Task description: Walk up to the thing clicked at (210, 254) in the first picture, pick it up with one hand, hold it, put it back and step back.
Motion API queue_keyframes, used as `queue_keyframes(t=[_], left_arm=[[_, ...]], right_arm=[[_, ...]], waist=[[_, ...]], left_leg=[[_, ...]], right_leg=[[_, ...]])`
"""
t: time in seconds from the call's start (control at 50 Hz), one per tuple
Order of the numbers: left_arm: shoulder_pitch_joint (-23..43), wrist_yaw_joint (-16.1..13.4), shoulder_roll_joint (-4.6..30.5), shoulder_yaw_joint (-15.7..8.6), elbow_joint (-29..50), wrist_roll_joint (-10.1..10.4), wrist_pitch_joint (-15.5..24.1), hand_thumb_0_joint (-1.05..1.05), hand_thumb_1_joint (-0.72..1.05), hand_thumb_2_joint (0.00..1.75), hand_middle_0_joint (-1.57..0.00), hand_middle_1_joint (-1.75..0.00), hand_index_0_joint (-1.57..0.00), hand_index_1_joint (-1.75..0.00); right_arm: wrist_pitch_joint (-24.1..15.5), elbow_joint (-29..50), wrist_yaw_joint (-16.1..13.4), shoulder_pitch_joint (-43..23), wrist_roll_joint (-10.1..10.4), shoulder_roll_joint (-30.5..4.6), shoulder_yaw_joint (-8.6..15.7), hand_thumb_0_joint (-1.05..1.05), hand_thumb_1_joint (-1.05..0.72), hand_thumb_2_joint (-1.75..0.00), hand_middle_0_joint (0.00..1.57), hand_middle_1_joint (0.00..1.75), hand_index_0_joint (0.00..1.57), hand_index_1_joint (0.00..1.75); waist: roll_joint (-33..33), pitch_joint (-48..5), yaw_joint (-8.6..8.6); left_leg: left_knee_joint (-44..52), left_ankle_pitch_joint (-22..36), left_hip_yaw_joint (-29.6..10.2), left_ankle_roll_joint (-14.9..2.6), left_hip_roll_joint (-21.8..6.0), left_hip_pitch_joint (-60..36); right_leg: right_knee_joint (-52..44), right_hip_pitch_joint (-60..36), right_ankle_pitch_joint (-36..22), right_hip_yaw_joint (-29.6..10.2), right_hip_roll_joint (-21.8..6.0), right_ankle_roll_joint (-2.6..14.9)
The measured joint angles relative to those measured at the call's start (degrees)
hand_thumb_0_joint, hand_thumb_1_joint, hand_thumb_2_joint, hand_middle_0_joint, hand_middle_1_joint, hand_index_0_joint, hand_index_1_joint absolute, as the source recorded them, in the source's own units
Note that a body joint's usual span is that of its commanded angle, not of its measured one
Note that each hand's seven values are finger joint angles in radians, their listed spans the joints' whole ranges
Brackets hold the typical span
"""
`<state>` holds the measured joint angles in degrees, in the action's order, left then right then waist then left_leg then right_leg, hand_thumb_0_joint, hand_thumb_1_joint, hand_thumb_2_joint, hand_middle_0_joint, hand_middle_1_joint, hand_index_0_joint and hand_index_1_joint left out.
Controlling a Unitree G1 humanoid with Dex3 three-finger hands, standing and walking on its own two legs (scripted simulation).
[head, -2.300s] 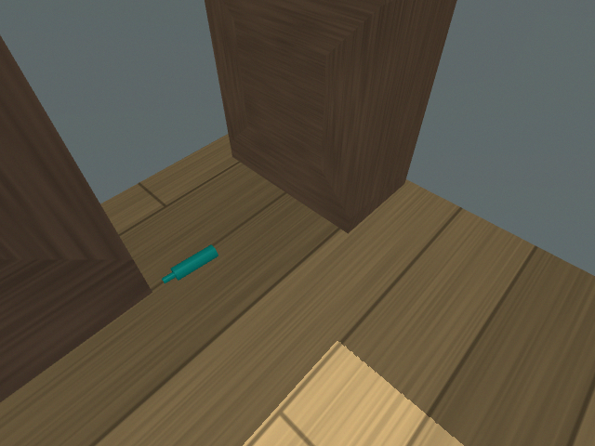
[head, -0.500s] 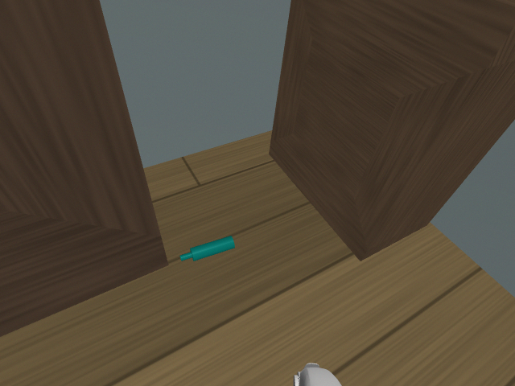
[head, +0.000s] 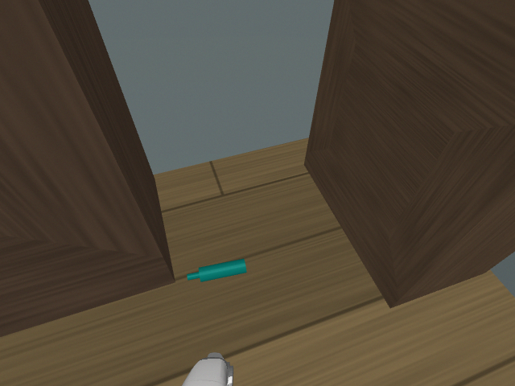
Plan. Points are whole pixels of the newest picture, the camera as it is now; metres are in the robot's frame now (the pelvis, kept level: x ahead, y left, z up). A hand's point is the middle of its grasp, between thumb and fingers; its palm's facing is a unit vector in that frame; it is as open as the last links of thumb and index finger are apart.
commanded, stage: walk up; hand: left
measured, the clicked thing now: (216, 271) +0.63 +0.22 -0.74
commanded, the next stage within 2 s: none
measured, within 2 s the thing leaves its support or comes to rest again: neither
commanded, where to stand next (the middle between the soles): +0.31 -0.12 m, yaw +6 degrees
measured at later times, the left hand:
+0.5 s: hand (175, 361) +0.19 +0.18 -0.15, palm faces +0.00 -0.92 -0.39, open 7.3 cm
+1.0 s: hand (214, 345) +0.22 +0.11 -0.15, palm faces +0.12 -0.89 -0.43, open 7.4 cm
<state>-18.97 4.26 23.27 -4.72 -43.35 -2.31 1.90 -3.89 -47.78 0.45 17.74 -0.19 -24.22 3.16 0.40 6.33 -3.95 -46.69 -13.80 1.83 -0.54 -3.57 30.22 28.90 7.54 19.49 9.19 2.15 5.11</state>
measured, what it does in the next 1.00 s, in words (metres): walks ahead: left foot, then right foot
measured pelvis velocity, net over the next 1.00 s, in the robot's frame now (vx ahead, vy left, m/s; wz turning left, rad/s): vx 0.23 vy -0.17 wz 0.16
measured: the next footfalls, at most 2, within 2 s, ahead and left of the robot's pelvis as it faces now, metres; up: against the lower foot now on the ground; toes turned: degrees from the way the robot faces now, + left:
left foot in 0.10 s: +0.19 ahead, +0.10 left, +0.00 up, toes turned +6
right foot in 0.48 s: +0.24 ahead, -0.28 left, +0.00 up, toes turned -3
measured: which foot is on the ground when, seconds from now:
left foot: up 0.00-0.08, down 0.10-0.50, up 0.52-0.98, down 1.00-1.00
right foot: down 0.00-0.12, up 0.14-0.46, down 0.48-1.00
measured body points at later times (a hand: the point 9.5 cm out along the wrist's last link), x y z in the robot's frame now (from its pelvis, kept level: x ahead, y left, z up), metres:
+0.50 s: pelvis +0.14 -0.12 -0.02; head +0.13 -0.12 +0.43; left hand +0.18 +0.22 -0.12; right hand +0.20 -0.47 -0.11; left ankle +0.15 +0.08 -0.73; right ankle +0.20 -0.28 -0.73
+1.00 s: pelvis +0.23 -0.17 -0.02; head +0.28 -0.17 +0.43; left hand +0.21 +0.16 -0.12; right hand +0.38 -0.45 -0.14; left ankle +0.27 -0.05 -0.73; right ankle +0.20 -0.28 -0.73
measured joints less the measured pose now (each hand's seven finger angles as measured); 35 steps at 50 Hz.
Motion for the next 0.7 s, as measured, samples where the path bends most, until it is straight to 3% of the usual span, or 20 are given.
queue_keyframes(t=[0.1, 0.12, 0.18, 0.24, 0.3, 0.4, 0.48, 0.52, 0.56, 0.6, 0.7], left_arm=[[-2.5, -0.2, 1.2, 0.1, 0.9, -0.1, -1.6, 0.00, 0.90, 0.90, -0.20, -0.30, -0.21, -0.30], [-2.4, -0.4, 1.2, 0.0, 0.7, 0.0, -2.1, 0.00, 0.90, 0.90, -0.20, -0.30, -0.21, -0.30], [-2.0, -0.6, 0.1, 0.5, -0.1, 0.0, -3.6, 0.00, 0.91, 0.90, -0.20, -0.30, -0.20, -0.30], [-1.8, 0.0, 0.8, 0.7, -0.9, 0.1, -4.3, 0.01, 0.91, 0.90, -0.20, -0.30, -0.20, -0.30], [-1.0, 0.6, 1.9, -0.2, -0.5, 0.3, -4.1, 0.01, 0.91, 0.90, -0.20, -0.30, -0.21, -0.30], [0.2, 1.8, 3.0, -1.2, -1.0, 0.5, -3.9, 0.00, 0.91, 0.90, -0.20, -0.30, -0.20, -0.30], [-0.3, 2.1, 3.6, -1.6, -2.4, 0.4, -3.0, 0.00, 0.91, 0.90, -0.20, -0.30, -0.20, -0.30], [-0.8, 1.3, 3.2, -2.0, -3.1, 0.1, -1.7, 0.00, 0.91, 0.90, -0.20, -0.30, -0.20, -0.30], [-1.3, 0.4, 2.5, -1.5, -3.4, -0.4, -0.8, 0.00, 0.91, 0.90, -0.20, -0.30, -0.20, -0.30], [-1.9, -0.3, 1.3, -0.6, -4.1, 0.0, -0.6, 0.00, 0.91, 0.90, -0.20, -0.30, -0.20, -0.30], [-4.0, -1.7, -0.4, 1.2, -5.9, 1.0, 1.6, 0.00, 0.90, 0.90, -0.20, -0.30, -0.21, -0.30]], right_arm=[[-0.7, 0.8, -0.7, 0.3, -0.1, 1.4, -0.4, 0.01, -0.91, -0.90, 0.20, 0.30, 0.20, 0.30], [-1.1, 1.2, -1.1, -0.1, -0.4, 1.8, -0.3, 0.01, -0.91, -0.90, 0.20, 0.30, 0.20, 0.30], [-1.5, 2.8, -2.1, -0.9, -0.1, 1.8, -0.6, 0.01, -0.91, -0.90, 0.21, 0.30, 0.20, 0.30], [-1.6, 3.0, -2.5, -0.8, 0.3, 2.7, -0.9, 0.01, -0.91, -0.90, 0.21, 0.30, 0.20, 0.30], [-2.0, 2.5, -2.0, 0.8, 0.0, 2.7, -1.4, 0.01, -0.90, -0.90, 0.21, 0.30, 0.20, 0.30], [-2.0, 1.2, -0.8, 2.5, -0.9, 0.7, -1.1, 0.01, -0.90, -0.90, 0.21, 0.30, 0.21, 0.30], [-1.1, 0.3, -0.1, 2.9, -1.4, -2.0, 0.1, 0.01, -0.90, -0.90, 0.21, 0.30, 0.21, 0.30], [0.2, -0.5, -0.5, 2.6, -1.7, -3.5, 1.0, 0.01, -0.90, -0.90, 0.21, 0.30, 0.21, 0.30], [1.7, -2.1, -1.3, 2.4, -1.1, -3.7, 1.6, 0.01, -0.90, -0.90, 0.21, 0.30, 0.20, 0.30], [2.3, -3.5, -1.3, 2.0, -0.5, -3.3, 1.3, 0.01, -0.91, -0.90, 0.20, 0.30, 0.20, 0.30], [1.5, -3.0, 0.5, 0.7, 0.1, -1.9, 0.4, 0.01, -0.91, -0.90, 0.20, 0.30, 0.20, 0.30]], waist=[[2.6, 0.5, -0.57], [4.0, 1.1, -0.21], [4.5, 2.0, 1.17], [5.6, 1.4, 2.57], [6.3, 0.4, 2.95], [5.3, -1.2, 3.05], [2.9, -3.3, 3.76], [-0.3, -3.6, 3.60], [-1.8, -4.1, 2.77], [-2.4, -4.6, 1.25], [-3.8, -3.8, 0.55]], left_leg=[[11.0, 4.6, 3.5, -2.10, 2.1, -6.3], [9.5, 3.3, 4.1, -2.39, 3.1, -6.4], [5.7, -0.4, 4.2, -2.51, 2.5, -7.0], [8.0, -0.6, 3.9, -1.23, 1.6, -10.4], [10.1, -0.7, 3.0, 0.00, 0.5, -12.8], [10.7, -2.5, 1.6, 0.98, -2.1, -14.7], [7.1, -6.8, -0.2, 0.43, -4.4, -13.6], [0.0, -13.7, -3.5, -1.66, -5.9, -11.2], [-11.6, -15.7, -6.6, -1.95, -2.6, -6.8], [-18.6, -12.5, -6.3, -1.61, 0.8, -3.7], [-17.1, -3.9, -4.8, -0.99, 3.5, 0.7]], right_leg=[[9.0, -0.1, 8.3, 1.4, -0.1, -0.06], [15.1, 1.9, 9.2, 0.4, -1.4, -0.64], [35.5, 10.9, 10.8, -5.9, -0.4, -3.10], [42.2, 17.4, 7.6, -10.4, -2.1, -3.54], [38.8, 21.1, 4.3, -12.9, -5.5, -4.00], [23.8, 20.7, 0.3, -12.5, -9.9, -4.70], [14.4, 15.9, -0.6, -9.2, -9.8, -4.28], [15.8, 15.1, -1.0, -7.2, -7.5, -6.15], [17.8, 14.9, 1.3, -5.7, -7.0, -6.24], [15.3, 12.8, 1.2, -5.2, -6.6, -5.58], [4.9, 6.2, -2.0, -3.2, -5.1, -4.12]])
